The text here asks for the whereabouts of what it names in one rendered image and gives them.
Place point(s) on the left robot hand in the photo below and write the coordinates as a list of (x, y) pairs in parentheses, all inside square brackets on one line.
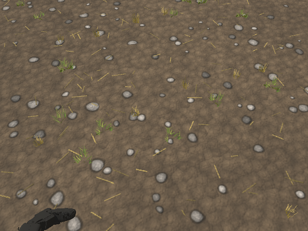
[(47, 218)]

